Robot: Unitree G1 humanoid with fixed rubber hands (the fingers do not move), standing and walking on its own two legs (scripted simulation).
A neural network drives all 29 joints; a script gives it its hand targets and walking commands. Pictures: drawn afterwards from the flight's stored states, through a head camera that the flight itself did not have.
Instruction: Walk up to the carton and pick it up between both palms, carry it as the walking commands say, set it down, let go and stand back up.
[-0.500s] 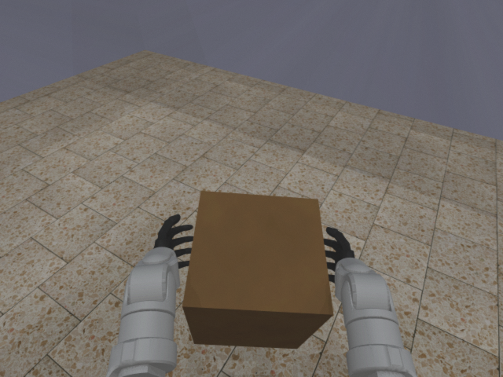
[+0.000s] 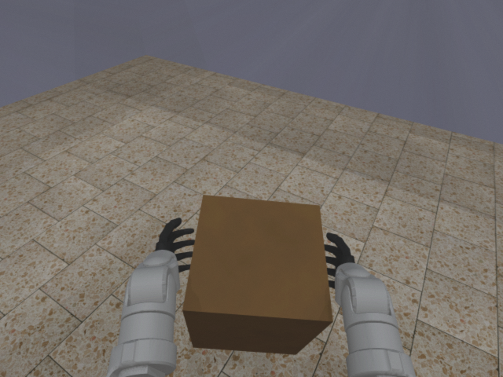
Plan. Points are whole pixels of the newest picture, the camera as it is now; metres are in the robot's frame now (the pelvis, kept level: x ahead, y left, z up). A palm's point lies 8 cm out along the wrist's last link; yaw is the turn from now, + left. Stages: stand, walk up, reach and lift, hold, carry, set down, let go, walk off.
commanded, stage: reach and lift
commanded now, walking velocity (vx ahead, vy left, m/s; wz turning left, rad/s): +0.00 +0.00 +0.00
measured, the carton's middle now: (252, 280) +0.33 +0.00 -0.03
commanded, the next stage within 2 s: hold in 0.14 s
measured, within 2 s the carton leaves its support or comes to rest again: neither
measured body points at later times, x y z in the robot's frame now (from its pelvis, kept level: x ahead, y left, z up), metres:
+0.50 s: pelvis -0.01 +0.00 +0.00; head -0.05 +0.00 +0.45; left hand +0.30 +0.15 +0.05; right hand +0.30 -0.15 +0.03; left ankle +0.03 +0.13 -0.74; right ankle +0.03 -0.14 -0.74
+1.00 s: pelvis -0.01 +0.00 +0.00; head -0.06 +0.00 +0.45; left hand +0.30 +0.15 +0.05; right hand +0.29 -0.15 +0.04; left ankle +0.03 +0.13 -0.74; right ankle +0.03 -0.14 -0.74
